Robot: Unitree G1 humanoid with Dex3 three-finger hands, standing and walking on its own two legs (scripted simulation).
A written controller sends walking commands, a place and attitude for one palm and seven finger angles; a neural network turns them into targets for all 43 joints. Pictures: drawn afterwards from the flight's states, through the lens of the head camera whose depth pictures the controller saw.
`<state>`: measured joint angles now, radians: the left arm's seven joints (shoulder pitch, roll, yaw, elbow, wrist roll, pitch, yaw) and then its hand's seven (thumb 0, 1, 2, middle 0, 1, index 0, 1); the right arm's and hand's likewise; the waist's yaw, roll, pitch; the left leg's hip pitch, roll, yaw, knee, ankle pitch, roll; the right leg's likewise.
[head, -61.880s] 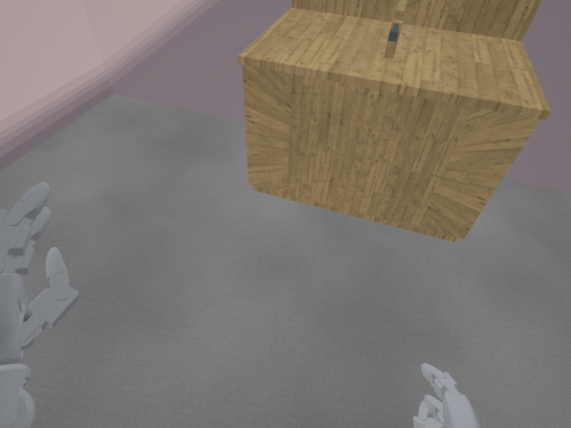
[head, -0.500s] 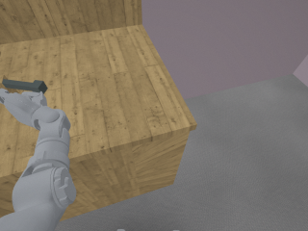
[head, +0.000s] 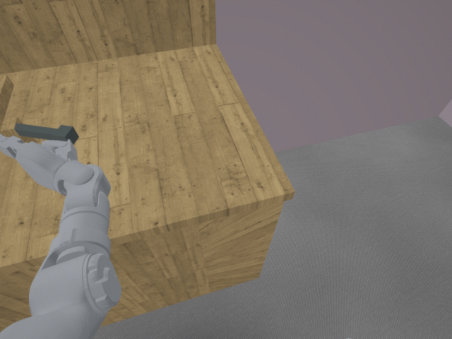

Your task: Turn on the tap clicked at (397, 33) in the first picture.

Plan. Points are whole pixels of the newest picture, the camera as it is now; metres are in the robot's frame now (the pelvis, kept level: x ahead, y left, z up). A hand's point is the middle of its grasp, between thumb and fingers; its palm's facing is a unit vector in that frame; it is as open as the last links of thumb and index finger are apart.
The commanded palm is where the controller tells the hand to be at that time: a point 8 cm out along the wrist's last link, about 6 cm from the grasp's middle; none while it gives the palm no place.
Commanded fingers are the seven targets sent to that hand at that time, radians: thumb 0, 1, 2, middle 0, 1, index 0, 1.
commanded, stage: lift the hand up off the lever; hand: left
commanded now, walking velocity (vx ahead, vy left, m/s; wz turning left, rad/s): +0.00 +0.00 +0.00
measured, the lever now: (66, 136) +0.47 +0.30 +0.10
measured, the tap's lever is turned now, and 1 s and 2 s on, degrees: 64 64 64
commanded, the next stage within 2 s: draw the hand back beside the body in 1.38 s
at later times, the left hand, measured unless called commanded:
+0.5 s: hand (68, 145) +0.43 +0.28 +0.11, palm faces +0.87 -0.49 -0.04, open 8.5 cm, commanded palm +0.42 +0.30 +0.16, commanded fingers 0.00 0.90 0.90 -0.15 -0.15 -0.15 -0.15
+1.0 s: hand (66, 144) +0.43 +0.28 +0.11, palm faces +0.87 -0.49 -0.04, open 8.5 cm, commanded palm +0.41 +0.30 +0.17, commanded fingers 0.00 0.90 0.90 -0.15 -0.15 -0.15 -0.15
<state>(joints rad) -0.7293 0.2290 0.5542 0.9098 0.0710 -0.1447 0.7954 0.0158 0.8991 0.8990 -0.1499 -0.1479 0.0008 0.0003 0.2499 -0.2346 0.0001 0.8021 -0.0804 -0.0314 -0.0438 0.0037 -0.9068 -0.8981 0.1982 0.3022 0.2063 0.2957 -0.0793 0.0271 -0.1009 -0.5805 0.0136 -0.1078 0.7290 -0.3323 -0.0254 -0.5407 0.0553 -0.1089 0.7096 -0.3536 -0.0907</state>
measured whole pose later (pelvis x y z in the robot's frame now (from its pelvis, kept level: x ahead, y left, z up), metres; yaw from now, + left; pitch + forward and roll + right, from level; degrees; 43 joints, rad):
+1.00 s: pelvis -0.01 +0.01 +0.00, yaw -2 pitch +8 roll -1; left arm -0.74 0.19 0.62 0.83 0.10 0.01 0.79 0.02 0.90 0.90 -0.15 -0.15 0.00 -0.07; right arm 0.26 -0.23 0.00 0.83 -0.09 -0.10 -0.04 0.01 -0.91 -0.90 0.20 0.30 0.21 0.30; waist -0.08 0.03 -0.09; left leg -0.53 0.02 -0.08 0.70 -0.31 -0.03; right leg -0.50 0.05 -0.08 0.67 -0.32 -0.07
